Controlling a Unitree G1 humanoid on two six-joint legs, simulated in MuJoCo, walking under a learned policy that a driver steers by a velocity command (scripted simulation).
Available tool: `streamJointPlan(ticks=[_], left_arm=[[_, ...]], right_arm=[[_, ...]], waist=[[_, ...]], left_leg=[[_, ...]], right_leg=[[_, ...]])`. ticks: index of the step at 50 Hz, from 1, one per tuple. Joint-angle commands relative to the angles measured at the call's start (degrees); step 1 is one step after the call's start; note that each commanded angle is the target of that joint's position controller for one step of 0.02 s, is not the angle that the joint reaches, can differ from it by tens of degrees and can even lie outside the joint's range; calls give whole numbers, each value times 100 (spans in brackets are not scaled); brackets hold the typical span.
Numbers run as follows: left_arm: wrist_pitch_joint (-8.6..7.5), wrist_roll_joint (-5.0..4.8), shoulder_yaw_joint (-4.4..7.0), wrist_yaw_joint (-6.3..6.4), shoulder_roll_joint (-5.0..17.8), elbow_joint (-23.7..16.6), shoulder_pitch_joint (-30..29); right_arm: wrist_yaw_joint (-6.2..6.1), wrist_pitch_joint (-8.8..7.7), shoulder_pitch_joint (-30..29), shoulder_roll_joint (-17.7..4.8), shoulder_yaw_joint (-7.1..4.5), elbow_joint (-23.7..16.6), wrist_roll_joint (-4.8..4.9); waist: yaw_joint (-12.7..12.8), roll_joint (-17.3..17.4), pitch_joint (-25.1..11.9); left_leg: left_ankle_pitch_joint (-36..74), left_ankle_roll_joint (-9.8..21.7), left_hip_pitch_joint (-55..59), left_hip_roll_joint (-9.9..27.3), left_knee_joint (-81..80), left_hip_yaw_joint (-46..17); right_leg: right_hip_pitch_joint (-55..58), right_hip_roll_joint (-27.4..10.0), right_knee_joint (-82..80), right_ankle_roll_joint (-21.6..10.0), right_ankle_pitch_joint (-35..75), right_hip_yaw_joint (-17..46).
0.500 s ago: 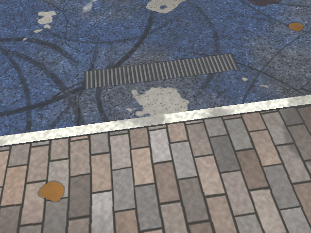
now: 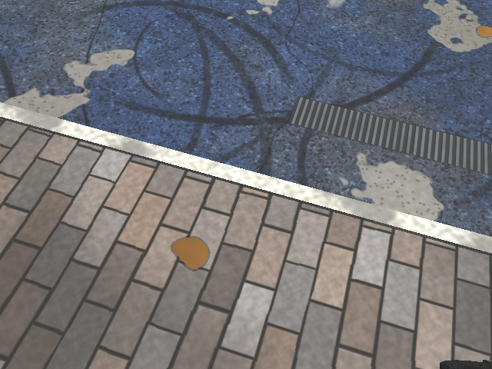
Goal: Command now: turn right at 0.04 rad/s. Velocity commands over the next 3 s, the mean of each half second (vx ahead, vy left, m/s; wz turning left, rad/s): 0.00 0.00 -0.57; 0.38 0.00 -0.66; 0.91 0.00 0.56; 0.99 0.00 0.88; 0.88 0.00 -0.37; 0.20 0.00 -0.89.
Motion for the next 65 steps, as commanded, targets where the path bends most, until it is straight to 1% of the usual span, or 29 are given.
streamJointPlan(ticks=[1,5,12,16,17,18,19,20,22,24,31,33,35,39,42,43,44,45,46,47,50,53,57,59,61,62,63,64,65], left_arm=[[23,-51,-75,-22,77,-187,290],[88,-96,-23,-39,450,-557,-90],[193,-105,2,-149,205,-834,46],[212,-121,94,-219,180,-845,510],[193,-82,244,-137,566,-798,804],[131,-30,464,-25,1469,-937,1029],[-19,177,400,-107,1389,-1070,1184],[-139,180,359,-140,1240,-1065,1002],[-149,-90,287,-31,942,-1136,388],[-39,-133,212,80,810,-1276,91],[91,-109,279,196,972,-1394,169],[78,-154,257,176,924,-1399,308],[11,-154,251,119,1012,-1395,364],[-116,-108,96,24,735,-1332,420],[-168,-79,-61,-23,408,-1318,352],[-147,299,-6,-174,542,-1282,152],[-205,189,-138,-225,18,-1632,-267],[-244,219,-126,-202,193,-1777,-463],[-275,257,-90,-216,386,-1637,-525],[-317,290,-87,-284,392,-1487,-403],[-345,454,-125,-460,380,-1370,-344],[-371,373,-285,-512,147,-1576,-994],[-439,260,-405,-539,-21,-1712,-1471],[-470,229,-349,-439,102,-1595,-1096],[-520,288,-144,-218,484,-1078,440],[-546,391,10,-65,906,-922,1493],[-547,540,113,-11,1414,-847,2066],[-497,444,73,-3,1176,-872,1577],[-479,407,-50,-7,689,-856,1078]], right_arm=[[-60,-181,-369,-348,-43,-199,-146],[-153,-89,-110,-985,-271,18,-106],[-174,-54,-296,-889,-342,158,-6],[-168,4,-365,-863,-401,263,155],[-142,-4,-98,-677,-385,355,113],[-128,-37,-454,-330,-266,4,-156],[-130,-111,-1042,-442,-262,-195,-121],[-120,-146,-1097,-593,-306,-177,12],[-177,-187,-905,-693,-347,-10,-3],[-171,-184,-743,-698,-363,70,-29],[-132,-218,-771,-543,-298,209,53],[-36,-296,-778,-604,-304,236,121],[59,-447,-985,-689,-335,156,186],[164,-755,-750,-697,-349,264,203],[166,-905,43,-623,-382,508,212],[113,-674,593,-816,-315,665,-425],[68,-612,1293,-1430,-440,671,-550],[132,-558,1470,-1629,-521,843,-448],[151,-534,1365,-1318,-443,823,-284],[153,-558,1304,-1125,-373,833,-201],[129,-632,1444,-921,-223,1054,-73],[141,-630,1722,-809,-201,1190,-46],[95,-567,1997,-1069,-296,1386,-43],[97,-558,1970,-1088,-294,1456,-4],[134,-632,1723,-1232,-326,1432,78],[171,-710,1499,-1093,-290,1278,109],[142,-733,1755,-240,-100,970,238],[105,-619,1488,-595,-136,920,174],[134,-536,1148,-676,-173,895,67]], waist=[[41,945,-1057],[-299,1046,-581],[-229,873,-501],[58,737,-745],[76,-32,-755],[33,-1904,-663],[412,-1442,-1270],[326,-757,-1172],[-40,-99,-851],[-216,-234,-893],[-132,-474,-831],[-22,-556,-867],[81,-862,-561],[106,-969,-503],[-325,-670,-371],[-624,12,-287],[-966,1414,-305],[-863,1344,79],[-755,660,309],[-642,549,207],[-458,1056,66],[-632,1037,318],[-725,1175,314],[-452,1163,100],[407,665,-792],[1001,288,-1480],[913,-1259,-2426],[691,-924,-1930],[467,-451,-1039]], left_leg=[[2759,917,616,1201,-870,-289],[1767,1246,785,1791,-1131,-671],[2123,1108,1180,2087,-943,-368],[1917,444,1050,1862,33,386],[975,-24,361,1372,1096,822],[-1957,-672,-1809,362,3052,1085],[-2797,-724,-2404,-139,4123,-192],[-2421,-621,-2599,-17,4411,-540],[-1367,-520,-2701,163,3984,-687],[-821,-587,-2199,54,3748,-668],[-264,-792,-1758,-353,2033,-844],[-141,-729,-1504,-352,1511,-869],[-297,-631,-1442,-369,1037,-898],[-263,-457,-409,-211,350,-635],[110,-179,1149,-87,-508,-398],[-1176,23,2017,334,-584,-1066],[-3168,463,2550,1605,-1690,-3283],[-3916,873,2360,2322,-2158,-4907],[-3618,851,2204,2210,-2005,-4449],[-3091,678,2094,1868,-1846,-3677],[-2162,708,1658,1156,-2109,-2701],[-1088,919,1317,927,-2322,-2363],[321,943,990,892,-2230,-2111],[1707,837,779,972,-1831,-2044],[3570,589,195,565,112,-1523],[2474,459,-918,209,1770,-1324],[-1370,377,-2169,-355,3629,-833],[-1023,449,-2537,-113,4389,-775],[-535,463,-2731,197,4495,-677]], right_leg=[[697,-106,-882,52,616,214],[317,-67,-1129,-31,273,95],[277,-151,-1513,-235,-31,-135],[1344,241,-3188,-623,1131,-490],[2101,64,-3815,-947,2579,242],[3227,-1398,-3990,-1890,5199,2723],[3335,-1860,-4240,-2783,5322,3579],[3373,-1647,-4304,-2622,4792,3154],[3151,-1099,-4208,-1994,4155,2482],[2757,-796,-4227,-1808,4242,2222],[2520,-387,-4149,-1626,3166,2620],[2251,-276,-4558,-1653,373,3006],[2052,-304,-4823,-1725,-933,3474],[1743,-271,-4629,-1702,-836,3397],[897,13,-4110,-1467,-1036,3134],[-206,596,-3231,-1235,-1300,2619],[-1292,1334,-1439,-929,-892,1526],[-2263,1148,-477,-918,-474,1344],[-2418,869,-48,-902,117,1443],[-2244,769,-29,-850,530,1430],[-1591,423,-363,-578,1108,753],[-1315,286,-1294,-343,1392,281],[-70,569,-2684,-326,1292,-56],[1076,730,-3117,-432,1308,-75],[3442,789,-3452,-627,1426,-28],[4930,-210,-3527,-828,362,871],[5901,-2058,-4432,-1129,-2455,3591],[4865,-2184,-5014,-1218,-2929,4629],[4164,-1922,-4904,-1153,-2210,3714]])
Next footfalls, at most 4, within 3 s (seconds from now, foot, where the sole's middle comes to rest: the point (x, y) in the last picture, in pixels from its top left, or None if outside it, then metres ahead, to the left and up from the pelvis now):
0.34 right None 0.01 -0.13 -0.77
0.86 left None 0.19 0.01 -0.77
1.24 right None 0.27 -0.38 -0.77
1.68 left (373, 268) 0.74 -0.37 -0.77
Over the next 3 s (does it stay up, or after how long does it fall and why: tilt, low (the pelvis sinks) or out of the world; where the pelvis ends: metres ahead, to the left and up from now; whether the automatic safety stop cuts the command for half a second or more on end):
stays up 1.54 -0.47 -0.01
